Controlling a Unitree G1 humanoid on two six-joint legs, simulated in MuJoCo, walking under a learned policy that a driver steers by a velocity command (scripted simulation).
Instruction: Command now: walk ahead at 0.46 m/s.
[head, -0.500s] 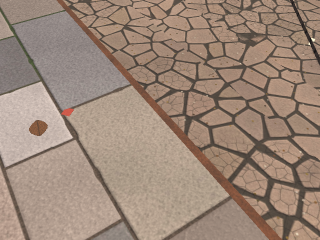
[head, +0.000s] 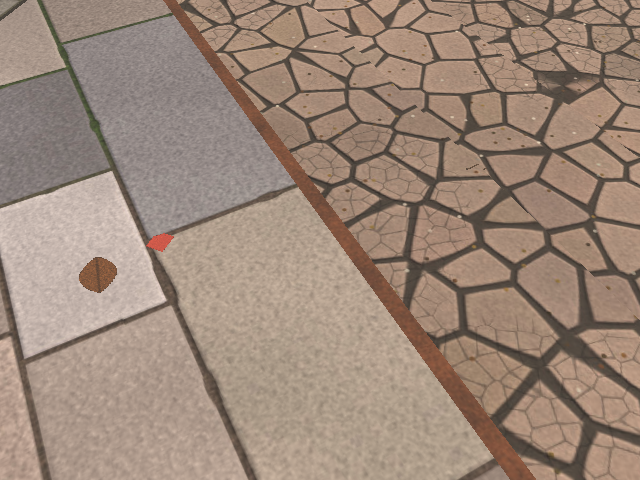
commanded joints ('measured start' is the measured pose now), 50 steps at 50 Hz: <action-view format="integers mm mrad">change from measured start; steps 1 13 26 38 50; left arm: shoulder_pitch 49 -121 -370 -63 -168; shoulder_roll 174 162 87 388 242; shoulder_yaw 34 52 57 156 105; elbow -23 -132 -252 -320 -369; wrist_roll -11 -47 -21 -28 -23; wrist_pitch -3 -28 25 32 6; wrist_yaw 10 13 -27 -40 4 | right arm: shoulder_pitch -173 127 254 336 -8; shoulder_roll -31 -75 -126 -41 -92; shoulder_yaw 8 -17 -22 8 -16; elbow -99 4 62 -57 -169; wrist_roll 5 -27 -40 -33 -39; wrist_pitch -17 -53 -46 -34 -38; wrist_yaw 17 17 -41 -33 -31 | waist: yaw -6 -124 -124 -18 -56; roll -100 11 -10 -265 -82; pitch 148 -58 83 -372 -9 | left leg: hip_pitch -12 591 555 -14 78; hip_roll -28 205 135 -159 -28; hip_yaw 26 -334 127 52 -57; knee -101 -493 -610 745 4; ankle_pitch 60 -228 35 -563 13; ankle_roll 15 193 137 -44 -75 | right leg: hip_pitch -100 -723 -807 312 -372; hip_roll -268 -155 -167 -385 -120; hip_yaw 106 162 90 875 283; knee -84 1124 601 190 51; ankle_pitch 335 -36 392 -9 304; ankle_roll -134 -25 3 -433 -211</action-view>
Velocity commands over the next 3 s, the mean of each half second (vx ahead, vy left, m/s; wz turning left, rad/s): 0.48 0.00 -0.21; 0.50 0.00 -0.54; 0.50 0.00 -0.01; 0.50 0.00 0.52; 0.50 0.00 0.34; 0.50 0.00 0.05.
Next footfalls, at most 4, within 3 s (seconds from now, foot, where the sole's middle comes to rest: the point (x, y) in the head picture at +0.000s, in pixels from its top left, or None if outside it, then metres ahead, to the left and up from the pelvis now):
0.16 left None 0.29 0.14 -0.78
0.72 right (429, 449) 0.57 -0.13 -0.78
1.20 left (395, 312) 0.91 -0.06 -0.78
1.72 right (508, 283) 1.05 -0.35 -0.82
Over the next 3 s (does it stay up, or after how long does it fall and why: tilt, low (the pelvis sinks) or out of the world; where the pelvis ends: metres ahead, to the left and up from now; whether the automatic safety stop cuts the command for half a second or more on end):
stays up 1.65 -0.30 -0.07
